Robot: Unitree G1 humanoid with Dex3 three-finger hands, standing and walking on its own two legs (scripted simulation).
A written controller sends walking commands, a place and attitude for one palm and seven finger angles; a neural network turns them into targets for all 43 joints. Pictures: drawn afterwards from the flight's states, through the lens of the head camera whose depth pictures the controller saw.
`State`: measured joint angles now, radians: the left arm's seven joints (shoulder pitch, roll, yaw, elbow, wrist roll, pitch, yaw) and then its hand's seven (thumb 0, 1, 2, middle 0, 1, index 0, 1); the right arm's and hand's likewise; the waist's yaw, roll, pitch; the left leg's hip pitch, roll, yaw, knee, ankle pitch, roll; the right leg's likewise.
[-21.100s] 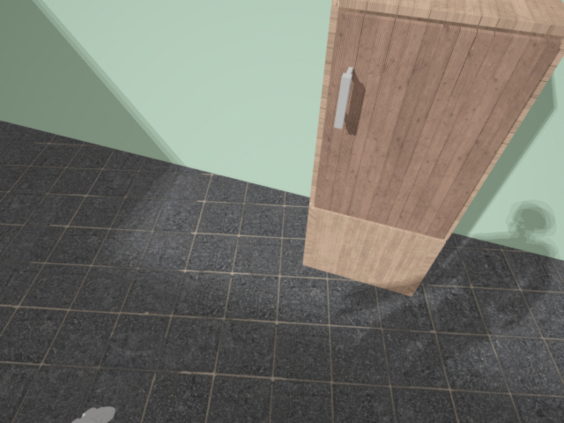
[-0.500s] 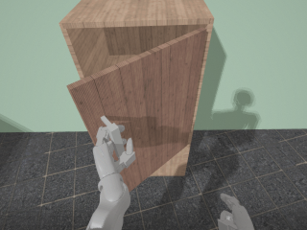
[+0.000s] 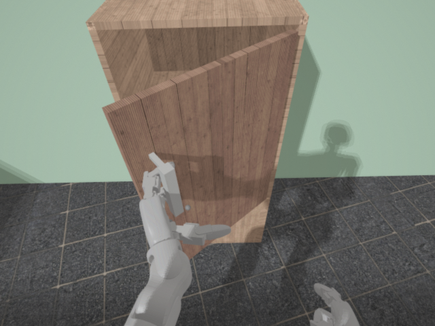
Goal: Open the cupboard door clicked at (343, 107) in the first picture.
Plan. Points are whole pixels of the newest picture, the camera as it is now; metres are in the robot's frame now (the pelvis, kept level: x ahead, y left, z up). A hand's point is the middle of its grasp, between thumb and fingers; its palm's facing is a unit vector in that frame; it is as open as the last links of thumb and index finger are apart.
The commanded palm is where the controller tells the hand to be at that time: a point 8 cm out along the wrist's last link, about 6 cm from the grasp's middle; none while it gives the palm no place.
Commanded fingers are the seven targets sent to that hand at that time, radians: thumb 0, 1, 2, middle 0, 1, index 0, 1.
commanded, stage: open thumb and fingers to let go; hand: left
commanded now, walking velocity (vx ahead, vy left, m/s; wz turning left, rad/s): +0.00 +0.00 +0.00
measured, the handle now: (166, 185) +0.35 +0.12 +0.09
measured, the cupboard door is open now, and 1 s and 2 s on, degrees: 40 41 41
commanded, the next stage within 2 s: slide the hand sideways off the handle in 0.10 s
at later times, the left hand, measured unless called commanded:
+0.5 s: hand (184, 224) +0.27 +0.07 +0.08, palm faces -0.05 -1.00 +0.02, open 16.2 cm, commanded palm +0.25 +0.12 +0.09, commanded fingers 0.00 -0.50 0.30 -0.15 -0.30 -0.15 -0.30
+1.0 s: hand (164, 240) +0.24 +0.10 +0.08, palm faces +0.03 -1.00 +0.00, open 16.1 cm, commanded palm +0.21 +0.16 +0.09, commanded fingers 0.00 -0.50 0.30 -0.15 -0.30 -0.15 -0.30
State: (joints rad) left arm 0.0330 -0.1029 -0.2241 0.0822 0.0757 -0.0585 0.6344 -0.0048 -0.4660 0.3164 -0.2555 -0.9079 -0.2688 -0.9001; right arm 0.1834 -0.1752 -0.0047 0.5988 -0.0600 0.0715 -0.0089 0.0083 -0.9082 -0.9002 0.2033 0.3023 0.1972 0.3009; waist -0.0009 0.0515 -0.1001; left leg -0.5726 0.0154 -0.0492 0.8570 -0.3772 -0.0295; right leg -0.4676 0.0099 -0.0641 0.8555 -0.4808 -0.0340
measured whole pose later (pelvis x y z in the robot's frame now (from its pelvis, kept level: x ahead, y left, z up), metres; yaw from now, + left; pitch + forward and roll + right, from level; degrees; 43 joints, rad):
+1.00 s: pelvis +0.01 +0.01 +0.00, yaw -2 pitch +6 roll +0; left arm 0.39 0.07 -0.15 -0.20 -0.07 -0.19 0.10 -0.01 -0.50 0.30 -0.19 -0.33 -0.20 -0.32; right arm 0.24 -0.20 0.03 0.46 -0.01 -0.01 0.00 0.01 -0.91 -0.90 0.20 0.30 0.20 0.30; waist 0.01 0.04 -0.09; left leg -0.55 0.02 -0.01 0.85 -0.40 -0.01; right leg -0.46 0.01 -0.02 0.85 -0.49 -0.02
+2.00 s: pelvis +0.00 +0.03 +0.00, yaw +0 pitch +4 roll -2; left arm 0.53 0.24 0.13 -0.40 -0.27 -0.10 -0.14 -0.01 -0.48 0.31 -0.15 -0.30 -0.15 -0.30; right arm 0.27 -0.22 0.05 0.49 0.04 -0.16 -0.07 0.01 -0.91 -0.90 0.21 0.30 0.20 0.30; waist 0.03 0.06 -0.10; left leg -0.55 0.01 -0.04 0.87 -0.39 0.01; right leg -0.42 0.01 -0.05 0.81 -0.46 0.00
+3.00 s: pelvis +0.03 +0.01 +0.04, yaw -2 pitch -3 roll +0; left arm 0.48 0.33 0.31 -0.37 -0.07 -0.07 0.11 0.02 0.87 0.89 -0.21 -0.31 -0.21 -0.30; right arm 0.19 -0.22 0.01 0.64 0.00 -0.08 -0.09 0.01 -0.91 -0.90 0.21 0.30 0.20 0.30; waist 0.07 0.06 0.01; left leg -0.14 0.02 0.00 0.43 -0.23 -0.01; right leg -0.04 0.01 -0.02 0.38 -0.29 -0.01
